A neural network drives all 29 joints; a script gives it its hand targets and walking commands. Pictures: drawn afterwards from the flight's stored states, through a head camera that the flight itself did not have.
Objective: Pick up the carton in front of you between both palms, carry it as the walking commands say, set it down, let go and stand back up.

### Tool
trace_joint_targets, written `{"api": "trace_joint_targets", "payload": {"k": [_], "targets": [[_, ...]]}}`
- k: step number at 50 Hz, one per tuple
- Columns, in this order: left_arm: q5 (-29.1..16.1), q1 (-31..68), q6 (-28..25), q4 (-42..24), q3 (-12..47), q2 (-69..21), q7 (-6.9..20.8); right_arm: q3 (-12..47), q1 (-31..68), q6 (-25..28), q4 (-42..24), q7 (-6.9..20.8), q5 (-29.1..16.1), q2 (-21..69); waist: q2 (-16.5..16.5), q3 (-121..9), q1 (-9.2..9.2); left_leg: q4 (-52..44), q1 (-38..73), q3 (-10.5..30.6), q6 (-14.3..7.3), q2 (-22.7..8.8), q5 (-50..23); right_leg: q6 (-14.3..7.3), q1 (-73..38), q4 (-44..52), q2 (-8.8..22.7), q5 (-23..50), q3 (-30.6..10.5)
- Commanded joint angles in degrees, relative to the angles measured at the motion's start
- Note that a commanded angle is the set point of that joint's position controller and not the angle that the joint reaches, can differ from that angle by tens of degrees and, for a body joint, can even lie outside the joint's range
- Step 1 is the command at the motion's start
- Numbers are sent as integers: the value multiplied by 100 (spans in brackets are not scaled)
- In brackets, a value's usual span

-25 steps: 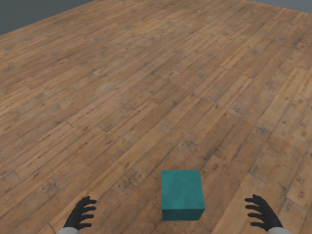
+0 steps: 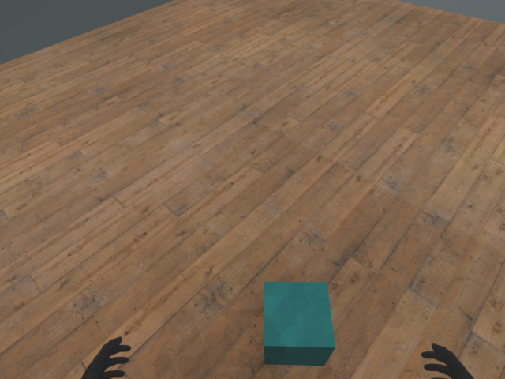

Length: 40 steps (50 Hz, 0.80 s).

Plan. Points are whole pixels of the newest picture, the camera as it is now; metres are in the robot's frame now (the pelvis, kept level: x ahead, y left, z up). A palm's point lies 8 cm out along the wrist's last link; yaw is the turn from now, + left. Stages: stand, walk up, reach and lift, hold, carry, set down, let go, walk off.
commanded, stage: stand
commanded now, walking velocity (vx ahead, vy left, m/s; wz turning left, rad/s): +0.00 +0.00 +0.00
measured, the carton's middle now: (294, 324) +0.39 -0.08 -0.64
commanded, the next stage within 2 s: none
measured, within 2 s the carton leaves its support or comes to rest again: neither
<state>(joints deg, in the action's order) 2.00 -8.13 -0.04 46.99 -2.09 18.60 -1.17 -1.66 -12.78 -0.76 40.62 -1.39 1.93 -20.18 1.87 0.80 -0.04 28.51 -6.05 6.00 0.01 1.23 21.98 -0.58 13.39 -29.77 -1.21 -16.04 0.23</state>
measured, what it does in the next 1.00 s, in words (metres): stands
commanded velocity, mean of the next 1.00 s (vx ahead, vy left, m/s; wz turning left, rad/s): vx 0.00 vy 0.00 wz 0.00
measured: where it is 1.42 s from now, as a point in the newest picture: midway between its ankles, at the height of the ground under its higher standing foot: outside the picture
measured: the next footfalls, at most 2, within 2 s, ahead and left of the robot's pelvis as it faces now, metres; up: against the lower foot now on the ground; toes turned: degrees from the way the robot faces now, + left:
none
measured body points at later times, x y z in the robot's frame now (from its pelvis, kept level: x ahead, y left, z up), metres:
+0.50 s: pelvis -0.02 +0.00 +0.01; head -0.02 -0.01 +0.46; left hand +0.10 +0.31 -0.10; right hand +0.10 -0.31 -0.10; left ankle -0.07 +0.13 -0.73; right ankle +0.00 -0.11 -0.73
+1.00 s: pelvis -0.03 +0.00 +0.01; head -0.03 -0.01 +0.46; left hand +0.07 +0.31 -0.10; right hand +0.07 -0.32 -0.11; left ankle -0.07 +0.13 -0.73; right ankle +0.00 -0.11 -0.73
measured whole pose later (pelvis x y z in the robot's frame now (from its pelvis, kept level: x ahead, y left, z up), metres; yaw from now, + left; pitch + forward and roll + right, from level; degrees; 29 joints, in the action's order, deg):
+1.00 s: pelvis -0.03 +0.00 +0.01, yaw -1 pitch -3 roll +0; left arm 0.9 -6.2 -0.4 59.0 -0.7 21.6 -0.4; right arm -0.1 -10.2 0.4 53.9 -0.9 1.1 -22.7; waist 1.0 1.7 -0.7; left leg 21.5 -2.9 5.4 0.3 1.1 16.0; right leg -0.8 10.5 -23.0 -1.0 -10.0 -0.5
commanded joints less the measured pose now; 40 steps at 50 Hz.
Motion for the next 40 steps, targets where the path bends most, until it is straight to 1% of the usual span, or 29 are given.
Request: {"api": "trace_joint_targets", "payload": {"k": [1,24,40], "targets": [[-12,168,-79,-236,-214,925,-21,-205,51,91,-267,-31,-5,-846,-121,-368,-4,-357,-494,225,11,-441,-2289,-132,-820,269,558,2024,-524],[-65,315,-93,487,-107,1120,28,-104,241,162,475,-6,-41,-1062,-142,-73,-52,-892,-480,338,-61,-529,-1573,-130,-851,731,631,1384,-673],[-96,392,-96,840,-55,1249,51,-52,346,172,910,20,-70,-1152,-162,-23,-71,-1066,-421,340,-91,-563,-1364,-143,-828,946,676,1172,-764]]}}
